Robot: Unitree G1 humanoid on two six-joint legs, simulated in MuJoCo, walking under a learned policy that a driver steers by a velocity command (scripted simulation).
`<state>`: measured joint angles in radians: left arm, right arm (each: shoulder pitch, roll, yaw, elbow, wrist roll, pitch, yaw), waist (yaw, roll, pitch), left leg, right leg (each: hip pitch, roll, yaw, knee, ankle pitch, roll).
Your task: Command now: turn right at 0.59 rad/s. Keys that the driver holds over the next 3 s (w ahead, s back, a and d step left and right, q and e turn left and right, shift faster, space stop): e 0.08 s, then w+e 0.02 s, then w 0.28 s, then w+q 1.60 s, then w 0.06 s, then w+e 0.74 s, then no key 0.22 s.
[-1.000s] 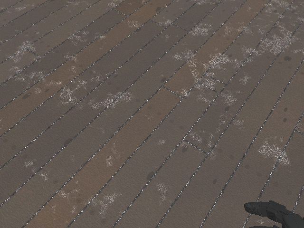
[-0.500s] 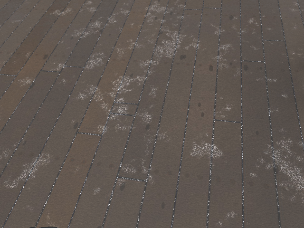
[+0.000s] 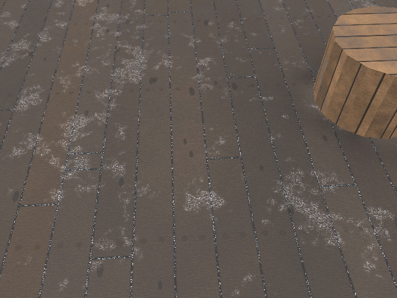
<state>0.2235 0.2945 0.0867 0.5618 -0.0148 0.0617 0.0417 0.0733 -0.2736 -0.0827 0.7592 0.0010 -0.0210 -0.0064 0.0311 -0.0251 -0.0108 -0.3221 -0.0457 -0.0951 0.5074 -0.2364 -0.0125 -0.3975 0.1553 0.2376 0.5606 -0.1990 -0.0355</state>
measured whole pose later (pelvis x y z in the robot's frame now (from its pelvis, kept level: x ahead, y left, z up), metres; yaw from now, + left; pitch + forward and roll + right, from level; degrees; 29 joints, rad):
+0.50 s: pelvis +0.09 -0.04 +0.00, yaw -8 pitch +4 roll +0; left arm 0.17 0.24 0.05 0.59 -0.01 -0.05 -0.01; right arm 0.37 -0.30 -0.08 0.83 0.03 -0.04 0.02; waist -0.06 0.03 -0.03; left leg -0.31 0.05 -0.02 0.87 -0.46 0.00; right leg -0.33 0.01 -0.03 0.54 -0.27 -0.02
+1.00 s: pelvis +0.35 -0.01 -0.02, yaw +7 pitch +2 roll +0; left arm 0.30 0.28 0.06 0.77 -0.03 -0.10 0.01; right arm 0.13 -0.29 -0.07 0.65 0.02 -0.05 0.05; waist 0.01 0.00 0.07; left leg -0.49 -0.10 0.03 0.63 -0.17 0.11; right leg -0.26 -0.03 0.01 1.22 -0.45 0.01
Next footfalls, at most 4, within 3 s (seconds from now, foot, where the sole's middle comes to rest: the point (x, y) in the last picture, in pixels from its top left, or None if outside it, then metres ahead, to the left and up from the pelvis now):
0.44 right None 0.12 -0.15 -0.77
0.92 left None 0.47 0.07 -0.77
1.38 right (229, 216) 0.78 -0.07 -0.77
1.90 left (133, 189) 0.89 0.31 -0.77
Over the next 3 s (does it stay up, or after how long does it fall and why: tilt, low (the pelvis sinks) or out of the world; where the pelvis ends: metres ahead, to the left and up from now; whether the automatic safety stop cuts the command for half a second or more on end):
stays up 1.30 0.53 0.00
